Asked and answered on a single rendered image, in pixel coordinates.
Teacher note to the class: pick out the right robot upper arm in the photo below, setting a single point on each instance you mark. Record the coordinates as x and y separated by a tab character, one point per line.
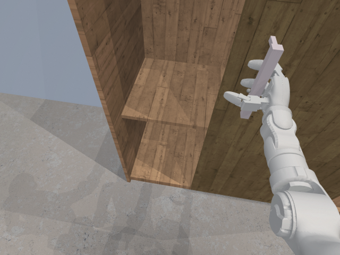
308	222

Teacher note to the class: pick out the right robot hand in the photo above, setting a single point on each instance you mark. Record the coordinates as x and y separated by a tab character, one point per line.
277	92

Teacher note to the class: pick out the handle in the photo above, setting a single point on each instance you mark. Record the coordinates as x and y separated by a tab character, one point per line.
272	57

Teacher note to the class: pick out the right robot forearm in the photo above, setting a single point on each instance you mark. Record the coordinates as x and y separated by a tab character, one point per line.
284	156

